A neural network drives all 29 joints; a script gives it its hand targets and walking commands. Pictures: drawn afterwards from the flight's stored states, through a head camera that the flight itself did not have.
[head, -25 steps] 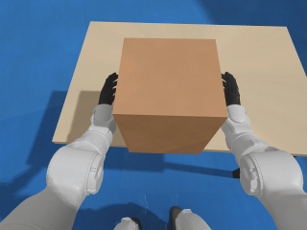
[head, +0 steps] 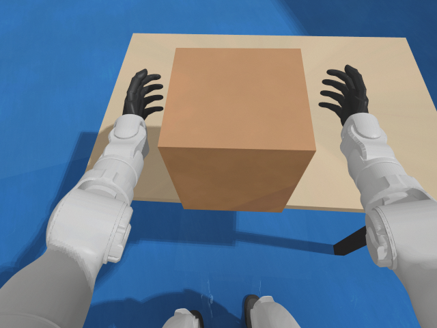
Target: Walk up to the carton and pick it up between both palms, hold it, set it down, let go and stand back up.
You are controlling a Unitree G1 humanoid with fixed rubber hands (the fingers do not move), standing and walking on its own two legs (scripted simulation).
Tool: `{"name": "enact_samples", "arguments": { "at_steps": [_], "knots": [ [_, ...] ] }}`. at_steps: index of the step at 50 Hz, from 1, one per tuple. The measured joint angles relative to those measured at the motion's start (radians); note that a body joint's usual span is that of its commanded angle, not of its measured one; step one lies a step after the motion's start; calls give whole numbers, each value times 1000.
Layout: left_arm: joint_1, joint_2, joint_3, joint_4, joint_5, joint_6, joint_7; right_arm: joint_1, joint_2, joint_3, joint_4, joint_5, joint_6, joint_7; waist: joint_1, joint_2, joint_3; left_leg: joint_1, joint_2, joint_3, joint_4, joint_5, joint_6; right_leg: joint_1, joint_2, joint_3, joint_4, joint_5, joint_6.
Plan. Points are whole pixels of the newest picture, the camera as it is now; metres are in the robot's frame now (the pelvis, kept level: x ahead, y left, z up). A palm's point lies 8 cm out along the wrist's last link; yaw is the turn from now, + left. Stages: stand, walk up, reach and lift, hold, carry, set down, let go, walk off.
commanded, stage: set down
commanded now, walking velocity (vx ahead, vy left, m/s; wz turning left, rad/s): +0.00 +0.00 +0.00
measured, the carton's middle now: (234, 139) +0.44 -0.04 +0.03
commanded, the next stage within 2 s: none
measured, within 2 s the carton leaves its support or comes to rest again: neither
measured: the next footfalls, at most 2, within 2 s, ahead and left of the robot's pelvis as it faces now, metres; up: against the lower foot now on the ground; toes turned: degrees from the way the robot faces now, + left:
none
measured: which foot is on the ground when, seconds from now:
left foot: down 0.00-1.00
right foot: down 0.00-1.00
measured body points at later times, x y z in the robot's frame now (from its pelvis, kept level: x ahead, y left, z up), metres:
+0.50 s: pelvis +0.02 +0.00 +0.04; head +0.06 +0.00 +0.49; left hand +0.49 +0.16 +0.14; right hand +0.44 -0.26 +0.15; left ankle +0.03 +0.13 -0.70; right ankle +0.06 -0.10 -0.70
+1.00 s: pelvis +0.02 +0.00 +0.04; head +0.05 +0.00 +0.49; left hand +0.41 +0.17 +0.08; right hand +0.36 -0.24 +0.07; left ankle +0.03 +0.13 -0.70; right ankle +0.06 -0.10 -0.70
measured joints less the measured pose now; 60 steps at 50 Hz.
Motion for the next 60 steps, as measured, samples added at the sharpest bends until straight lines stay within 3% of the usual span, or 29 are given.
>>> {"name": "enact_samples", "arguments": {
  "at_steps": [10, 21, 27, 39, 54, 60],
  "knots": [
    [1, 41, 63, -119, 53, 190, 1, -11, -28, -2, -67, 17, 148, -13, -7, -13, 44, 254, 1, -6, -187, 54, -1, 263, 12, 6, -207, 66, 4],
    [74, 56, 83, -185, 121, 248, -36, 54, -36, 39, -85, 58, 180, -13, -17, -32, 113, 462, 1, -15, -288, 74, -4, 480, 16, 0, -318, 88, 4],
    [230, 17, 108, -324, 158, 248, -38, 190, -9, 24, -199, 37, 161, -16, -11, -26, 152, 505, -1, -18, -302, 75, -3, 523, 15, -1, -330, 88, 5],
    [519, -59, 156, -573, 215, 215, -21, 475, 83, -48, -458, -76, 108, -36, -8, -15, 203, 546, -8, -20, -314, 77, -2, 554, 10, 2, -322, 78, 6],
    [696, -50, 147, -641, 221, 149, -43, 666, 101, -38, -526, -101, 49, -27, -3, -24, 233, 667, -11, -16, -331, 63, 1, 668, 10, 13, -328, 61, 10],
    [767, -51, 115, -639, 200, 96, -25, 721, 116, -53, -525, -110, 22, -2, 0, -28, 240, 675, -16, -17, -318, 54, 3, 674, 6, 15, -308, 47, 12]
  ]
}}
